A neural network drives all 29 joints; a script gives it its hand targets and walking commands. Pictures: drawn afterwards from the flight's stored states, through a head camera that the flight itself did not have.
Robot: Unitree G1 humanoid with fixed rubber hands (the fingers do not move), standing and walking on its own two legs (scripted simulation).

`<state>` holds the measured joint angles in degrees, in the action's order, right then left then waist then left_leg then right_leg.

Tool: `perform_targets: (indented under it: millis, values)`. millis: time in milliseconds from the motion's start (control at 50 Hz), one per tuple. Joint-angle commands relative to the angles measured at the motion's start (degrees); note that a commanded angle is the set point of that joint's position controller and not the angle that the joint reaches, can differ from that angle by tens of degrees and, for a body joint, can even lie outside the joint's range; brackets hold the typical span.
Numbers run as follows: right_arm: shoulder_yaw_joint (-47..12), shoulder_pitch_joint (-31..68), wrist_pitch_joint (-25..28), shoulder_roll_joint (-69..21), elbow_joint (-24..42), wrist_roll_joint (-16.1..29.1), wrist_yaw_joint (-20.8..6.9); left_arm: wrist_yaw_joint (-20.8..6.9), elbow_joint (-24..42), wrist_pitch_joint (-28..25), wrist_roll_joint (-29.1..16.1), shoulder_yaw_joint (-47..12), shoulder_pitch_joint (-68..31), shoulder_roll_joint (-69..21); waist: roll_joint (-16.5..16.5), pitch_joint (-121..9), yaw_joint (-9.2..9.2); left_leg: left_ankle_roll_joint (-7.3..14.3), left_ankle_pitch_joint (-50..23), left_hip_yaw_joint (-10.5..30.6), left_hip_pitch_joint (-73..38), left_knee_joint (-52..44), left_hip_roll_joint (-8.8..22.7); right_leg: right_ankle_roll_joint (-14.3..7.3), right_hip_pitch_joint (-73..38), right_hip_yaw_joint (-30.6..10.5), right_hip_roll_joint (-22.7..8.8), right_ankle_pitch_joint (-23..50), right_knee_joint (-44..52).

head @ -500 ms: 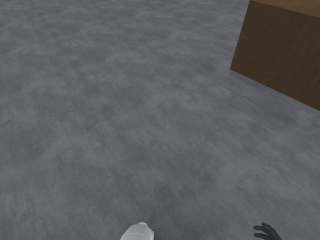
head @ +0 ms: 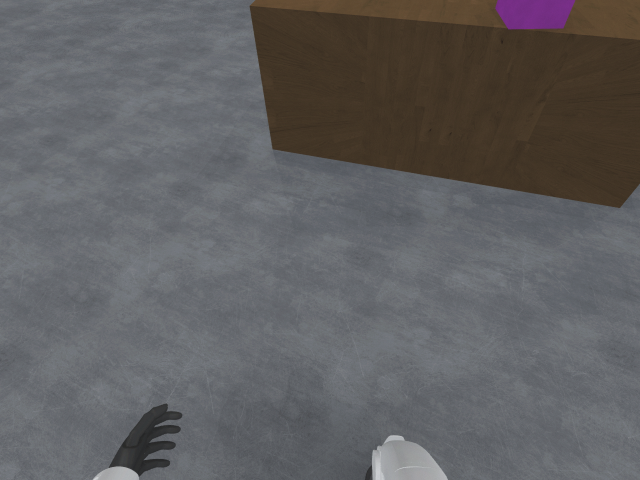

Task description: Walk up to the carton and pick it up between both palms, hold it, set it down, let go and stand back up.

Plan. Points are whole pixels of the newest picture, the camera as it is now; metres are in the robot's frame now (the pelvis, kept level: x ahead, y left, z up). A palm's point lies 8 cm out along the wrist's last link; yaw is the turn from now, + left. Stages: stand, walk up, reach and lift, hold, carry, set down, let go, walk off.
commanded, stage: walk up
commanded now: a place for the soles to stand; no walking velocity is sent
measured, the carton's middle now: out of the picture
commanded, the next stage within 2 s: none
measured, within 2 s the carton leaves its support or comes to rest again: neither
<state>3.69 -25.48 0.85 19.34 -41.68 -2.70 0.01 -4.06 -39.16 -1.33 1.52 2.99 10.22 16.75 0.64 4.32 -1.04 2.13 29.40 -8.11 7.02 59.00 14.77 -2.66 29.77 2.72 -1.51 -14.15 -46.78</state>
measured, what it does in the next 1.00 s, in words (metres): walks ahead, turning right: left foot, then right foot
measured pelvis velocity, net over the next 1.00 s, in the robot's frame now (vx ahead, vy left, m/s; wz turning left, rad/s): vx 0.47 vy -0.16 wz -0.34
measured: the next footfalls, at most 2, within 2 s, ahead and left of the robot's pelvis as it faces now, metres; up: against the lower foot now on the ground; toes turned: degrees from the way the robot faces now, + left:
left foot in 0.28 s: +0.31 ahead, +0.12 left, +0.00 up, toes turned +2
right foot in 0.72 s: +0.47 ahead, -0.28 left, +0.00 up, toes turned -22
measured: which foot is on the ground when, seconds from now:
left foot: up 0.00-0.26, down 0.28-0.74, up 0.76-1.00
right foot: down 0.00-0.30, up 0.32-0.70, down 0.72-1.00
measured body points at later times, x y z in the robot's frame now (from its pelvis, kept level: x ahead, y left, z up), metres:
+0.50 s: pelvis +0.24 -0.02 +0.03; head +0.24 +0.01 +0.48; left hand +0.40 +0.21 -0.10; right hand +0.23 -0.31 -0.06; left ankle +0.27 +0.11 -0.70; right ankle +0.26 -0.15 -0.62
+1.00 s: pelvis +0.47 -0.16 +0.02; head +0.47 -0.18 +0.47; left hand +0.61 +0.07 -0.09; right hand +0.47 -0.44 -0.09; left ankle +0.57 -0.06 -0.65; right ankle +0.43 -0.27 -0.70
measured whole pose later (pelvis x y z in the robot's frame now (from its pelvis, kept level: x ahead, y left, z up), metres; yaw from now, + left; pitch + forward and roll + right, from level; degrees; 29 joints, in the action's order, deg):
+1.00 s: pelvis +0.47 -0.16 +0.02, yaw -20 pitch -3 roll -3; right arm 1.5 -20.7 0.5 17.2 -35.4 -1.2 -1.9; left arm -1.0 -41.9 -2.4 2.0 2.7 20.4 13.9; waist 5.2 3.1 2.0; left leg -0.1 20.2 -1.2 31.5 59.1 7.7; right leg -3.0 14.4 4.0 3.0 -19.6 -36.4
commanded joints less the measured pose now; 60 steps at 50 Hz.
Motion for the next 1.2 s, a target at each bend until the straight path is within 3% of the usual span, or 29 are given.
perform_targets:
  millis: [0,60,140,180,240,260,280,300,320,380,440,520,620,660,680,700,720,740,760,820,920,980,1020,1080,1100,1120,1140,1160,1180]
  values:
    - [0.16,3.33,2.68,4.5,12.15,1.66,-1.76,3.63,1.66,0.55,-0.87,4.77,10.65,16.57,-9.01,-4.67,6.81,1.35,-5.77,7.48,34.45,20.95,-5.11,-14.3,-28.36,-34.43,-16.47,-11.89,29.17]
    - [0.66,-0.87,2.5,5.0,9.48,1.56,-1.78,3.03,1.91,-0.79,-0.37,2.99,6.39,10.58,-9.18,-4.26,1.71,-0.4,-6.15,9.19,24.28,11.05,-3.38,-13.31,-13.61,-26.3,-12.83,-10.73,29.9]
    - [0.42,0.63,2.31,2.52,10.31,1.75,-1.71,2.53,2.47,-1.58,0.73,2.0,4.56,8.38,-9.34,-2.18,1.83,-1.34,-6.15,8.0,20.04,-8.47,-4.1,-13.82,-7.92,-21.81,-11.63,-4.63,28.04]
    - [0.83,2.33,2.54,2.75,10.36,1.29,-1.65,1.98,2.01,-1.27,0.8,2.02,5.56,9.18,-7.79,-2.21,2.31,-0.95,-13.04,5.14,14.32,-12.33,-6.99,-12.33,-2.68,-20.7,-9.61,-11.3,27.99]
    - [2.63,-4.35,3.38,4.18,9.21,0.21,-0.99,0.9,2.32,-0.22,0.27,1.31,3.06,6.84,-1.33,-2.61,-2.73,0.31,-19.71,3.52,-6.0,-18.82,-10.74,-6.41,12.45,-15.88,-3.61,-26.32,17.32]
    - [3.28,-8.54,3.63,5.85,8.81,-0.42,-0.21,0.62,2.94,-0.08,0.33,0.36,2.87,4.58,3.02,-3.4,-5.34,2.4,-8.99,9.34,-13.75,-23.18,-7.79,-3.12,19.44,-12.82,-0.65,-28.07,7.63]
    - [4.31,-14.05,4.0,11.19,8.09,-1.57,0.8,0.21,4.72,-0.22,0.62,-0.79,5.12,1.06,14.82,-7.81,-8.03,7.37,17.04,32.89,-15.82,-38.42,9.16,1.1,21.71,-4.49,6.38,-23.35,-15.15]
    - [4.6,-9.69,3.5,13.2,8.48,-1.78,1.63,0.59,4.68,0.61,1.6,0.63,7.87,5.04,13.3,-4.39,-4.4,13.81,35.03,53.66,-9.6,-50.45,19.24,2.52,23.36,-5.28,5.05,-22.29,-27.0]
    - [3.32,-5.99,3.41,11.16,8.42,-0.71,2.39,0.74,4.87,1.6,2.59,1.96,6.73,8.81,5.09,1.19,-2.98,14.99,35.75,54.54,-4.35,-52.38,19.73,3.27,22.96,-7.91,0.84,-17.63,-30.46]
    - [1.19,0.09,4.83,7.4,7.81,-0.62,2.4,-0.05,3.33,1.54,1.87,1.46,5.62,6.65,5.26,6.78,-2.02,12.29,10.66,29.32,0.85,-48.78,12.14,4.58,20.46,-8.89,-2.65,-6.91,-28.38]
    - [0.53,4.45,5.65,6.38,6.18,-0.41,1.72,-1.53,3.4,1.54,0.32,1.05,6.87,3.85,9.3,5.05,0.16,10.3,-3.2,12.15,4.07,-48.65,6.99,4.92,12.96,-7.84,-3.41,-3.34,-20.52]
    - [0.6,3.22,5.69,7.95,4.58,-0.08,1.53,-2.65,4.63,0.67,-0.91,0.36,2.7,1.57,10.84,4.38,-0.89,9.36,-12.69,-0.12,2.33,-46.78,3.91,3.87,6.28,-3.89,-4.4,1.18,-1.42]
    - [1.59,-1.1,3.92,10.77,3.93,0.36,1.51,-2.14,5.11,-0.29,1.22,1.65,1.18,2.06,7.95,1.59,-1.23,9.76,-18.08,-3.53,2.65,-42.35,6.74,1.19,-7.78,2.35,-1.37,5.44,7.12]
    - [0.95,0.03,2.43,10.18,4.46,0.19,1.36,-1.08,3.22,-1.09,1.43,2.83,10.46,4.13,2.92,-1.97,4.59,7.5,-25.39,-7.09,4.79,-26.39,4.6,-0.85,-19.78,1.85,0.81,3.64,12.11]
    - [-0.31,-3.23,1.93,6.93,4.97,0.21,0.87,0.03,1.1,-1.43,1.4,3.89,16.33,7.83,-5.17,-6.06,6.63,5.57,-28.82,-9.32,6.46,-12.37,0.52,-1.85,-27.86,2.98,4.0,0.54,11.58]
    - [-1.84,-5.7,1.72,3.45,7.12,0.4,0.33,1.36,0.64,-1.5,1.94,5.02,21.94,12.45,-13.34,-11.88,9.46,2.5,-17.6,-7.27,16.9,4.66,-2.94,-5.7,-37.59,-12.89,-4.11,-7.19,12.97]
    - [-2.16,-6.26,1.44,3.25,10.86,1.88,-0.48,2.36,2.85,-1.12,1.31,5.69,20.45,16.71,-16.81,-10.61,8.15,-0.04,2.78,-1.45,31.73,14.73,-10.19,-12.06,-39.06,-42.95,-17.63,-18.06,24.88]
    - [-0.86,0.0,0.58,8.12,12.62,1.27,-0.44,3.25,3.12,-0.36,-1.15,5.91,18.77,17.1,-7.45,-10.18,10.08,0.54,0.79,6.93,31.56,20.37,-8.07,-13.45,-33.24,-48.01,-20.56,-25.13,32.62]
    - [-0.5,2.67,0.77,7.88,12.9,1.24,-0.74,3.76,3.56,-0.15,-1.41,4.78,15.19,15.31,-3.95,-6.91,8.69,0.46,-4.65,9.47,32.75,22.46,-6.9,-11.31,-30.35,-41.6,-18.75,-15.45,30.9]
    - [-0.58,-4.55,1.2,5.02,9.42,1.68,-1.04,4.16,4.32,-0.79,0.3,3.73,8.31,10.46,-11.01,-4.67,2.67,-0.54,-6.86,10.71,27.01,14.98,-4.28,-11.88,-18.65,-26.88,-14.95,-9.98,28.78]
    - [0.23,-0.74,0.29,4.07,9.96,1.61,-1.69,3.33,2.85,-2.62,0.13,2.13,6.01,7.09,-9.92,1.67,1.11,-2.51,-8.48,11.03,24.89,0.45,-4.02,-13.39,-7.17,-19.42,-14.11,-10.57,31.76]
    - [0.13,1.38,1.2,2.42,10.65,1.11,-1.84,3.1,2.63,-3.03,0.89,1.98,8.68,7.38,-11.49,0.68,2.77,-1.85,-11.35,8.45,24.06,-10.63,-5.33,-12.58,-12.65,-16.78,-13.86,-0.78,29.14]
    - [0.76,2.73,2.07,2.24,10.77,0.81,-1.78,2.63,2.19,-2.56,0.91,2.05,10.14,8.28,-6.38,-0.42,3.6,-1.01,-14.2,5.08,17.8,-16.37,-8.74,-11.62,-10.68,-13.9,-12.31,0.0,25.81]
    - [2.56,-6.48,3.12,3.54,9.47,0.38,-0.92,1.99,2.35,-1.68,0.47,0.7,8.49,6.67,-0.13,-4.0,-2.57,0.96,-19.87,3.79,-4.71,-22.46,-12.51,-6.57,0.7,-7.49,-7.68,-4.81,12.54]
    - [3.43,-12.44,3.33,5.95,8.26,0.04,0.02,1.81,3.04,-1.51,0.84,-0.24,9.3,4.12,5.62,-6.7,-5.47,2.59,-11.28,9.38,-10.76,-25.97,-9.23,-3.9,2.86,-2.64,-3.67,-3.6,-1.81]
    - [4.63,-13.54,3.44,11.82,9.41,-1.18,0.76,1.41,5.46,-1.36,0.73,-1.02,12.53,1.37,15.82,-8.46,-5.26,10.57,9.89,40.5,-12.65,-39.74,9.08,1.06,11.62,2.56,3.66,-12.73,-22.1]
    - [5.03,-11.71,2.54,13.06,9.19,-0.08,1.28,1.85,5.96,0.19,1.49,0.75,10.67,7.18,10.83,-5.12,-4.48,16.73,22.53,55.68,-9.18,-48.07,15.04,1.82,16.3,-2.96,2.55,-22.02,-28.29]
    - [3.63,-9.72,2.4,10.35,9.47,1.13,1.61,1.99,6.99,0.98,2.31,1.32,6.49,9.18,4.76,1.57,-4.19,15.53,21.93,52.87,-4.41,-48.55,13.72,2.45,18.7,-5.91,-0.32,-16.48,-31.43]
    - [3.39,-7.53,2.47,9.59,9.57,0.91,1.91,1.72,7.24,1.12,1.44,0.98,4.45,7.9,5.12,4.66,-4.43,15.67,14.79,45.12,-2.85,-47.48,12.19,2.92,20.41,-5.42,-1.26,-13.75,-32.7]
